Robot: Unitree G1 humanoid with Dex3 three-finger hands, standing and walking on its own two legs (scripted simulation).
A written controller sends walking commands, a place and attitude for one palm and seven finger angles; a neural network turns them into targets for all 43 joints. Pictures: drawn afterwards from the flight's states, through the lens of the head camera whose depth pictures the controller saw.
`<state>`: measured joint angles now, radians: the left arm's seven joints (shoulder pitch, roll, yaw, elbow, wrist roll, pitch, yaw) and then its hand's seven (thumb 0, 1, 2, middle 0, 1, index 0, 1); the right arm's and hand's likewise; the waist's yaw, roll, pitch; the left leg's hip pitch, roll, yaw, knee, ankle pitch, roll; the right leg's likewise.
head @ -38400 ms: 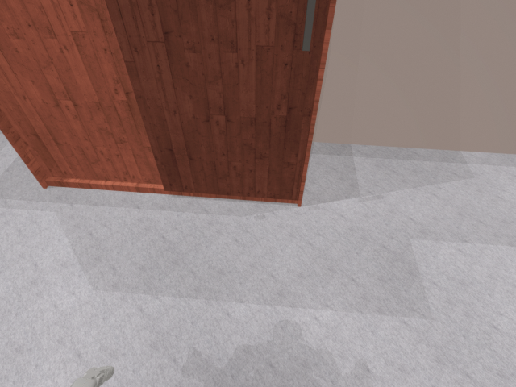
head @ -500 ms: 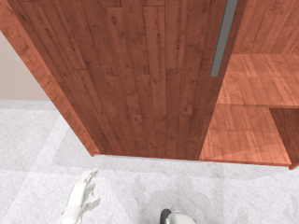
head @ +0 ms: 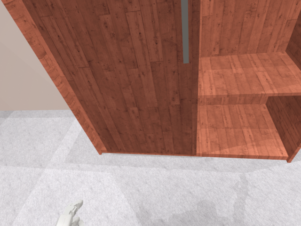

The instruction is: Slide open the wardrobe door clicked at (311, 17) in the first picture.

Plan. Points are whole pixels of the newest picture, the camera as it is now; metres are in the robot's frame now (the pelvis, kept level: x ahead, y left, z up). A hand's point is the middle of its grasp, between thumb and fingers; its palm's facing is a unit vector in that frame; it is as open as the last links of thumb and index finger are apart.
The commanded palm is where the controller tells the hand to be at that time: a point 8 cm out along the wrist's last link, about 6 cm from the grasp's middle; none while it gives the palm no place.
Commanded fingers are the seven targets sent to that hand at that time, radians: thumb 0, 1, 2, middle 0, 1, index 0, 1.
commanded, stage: stop stepping back and stand still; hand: right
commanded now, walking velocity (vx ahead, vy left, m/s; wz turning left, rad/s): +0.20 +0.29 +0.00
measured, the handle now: (185, 29) +0.74 -0.13 +0.21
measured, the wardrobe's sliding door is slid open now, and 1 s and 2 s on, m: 0.59 0.59 0.59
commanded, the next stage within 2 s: let the arm hang, fingers relaxed in 1.26 s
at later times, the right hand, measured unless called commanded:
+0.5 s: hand (295, 141) +0.23 -0.28 +0.17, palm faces +0.40 +0.85 -0.35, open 7.4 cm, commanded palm +0.17 -0.32 +0.21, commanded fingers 0.00 -0.90 -0.90 0.20 0.30 0.20 0.30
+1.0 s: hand (275, 112) +0.32 -0.28 +0.16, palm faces +0.39 +0.78 -0.49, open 7.4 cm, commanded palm +0.26 -0.31 +0.21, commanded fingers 0.00 -0.90 -0.90 0.20 0.30 0.20 0.30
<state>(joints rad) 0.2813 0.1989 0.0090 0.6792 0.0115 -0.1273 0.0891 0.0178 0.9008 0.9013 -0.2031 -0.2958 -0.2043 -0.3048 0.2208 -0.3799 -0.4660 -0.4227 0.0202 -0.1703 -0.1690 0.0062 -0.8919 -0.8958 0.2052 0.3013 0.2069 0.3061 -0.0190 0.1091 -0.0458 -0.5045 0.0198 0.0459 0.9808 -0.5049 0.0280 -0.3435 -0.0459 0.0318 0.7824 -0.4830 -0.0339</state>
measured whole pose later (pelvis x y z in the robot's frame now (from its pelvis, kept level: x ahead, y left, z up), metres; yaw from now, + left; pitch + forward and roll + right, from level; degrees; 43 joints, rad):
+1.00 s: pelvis +0.11 -0.02 +0.02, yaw +2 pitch +1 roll +0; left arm 0.23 0.20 -0.01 0.67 -0.01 -0.10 0.06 0.02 0.90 0.90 -0.21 -0.30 -0.21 -0.30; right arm 0.57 -0.36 -0.41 -0.43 0.04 -0.19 -0.15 0.01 -0.89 -0.89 0.21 0.30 0.21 0.31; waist -0.01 -0.01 0.03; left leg -0.26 0.01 0.06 0.54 -0.30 0.01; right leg -0.21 0.01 -0.01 0.54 -0.36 -0.02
